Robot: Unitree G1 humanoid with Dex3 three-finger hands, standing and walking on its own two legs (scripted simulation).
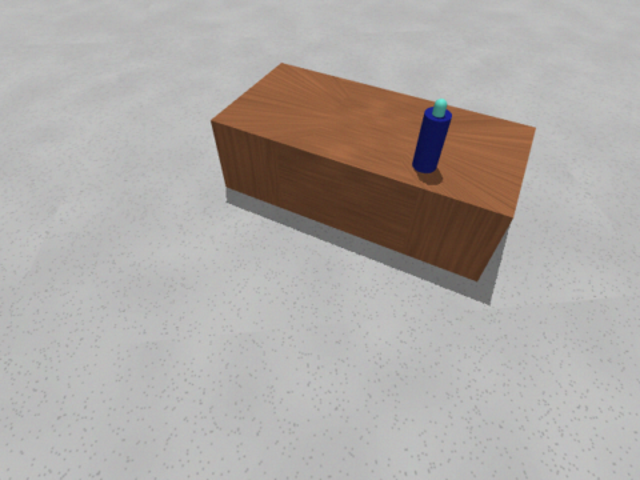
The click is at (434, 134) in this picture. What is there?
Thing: necked bottle
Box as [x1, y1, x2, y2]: [412, 99, 451, 172]
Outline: 444,99 438,99 433,107 427,108 425,110 412,162 413,167 418,171 431,172 436,167 451,117 450,112 445,108 446,102
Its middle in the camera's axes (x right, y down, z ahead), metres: +0.38 -0.36 +1.31
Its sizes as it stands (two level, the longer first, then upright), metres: 0.087 0.087 0.259
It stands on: a support 0.36 m high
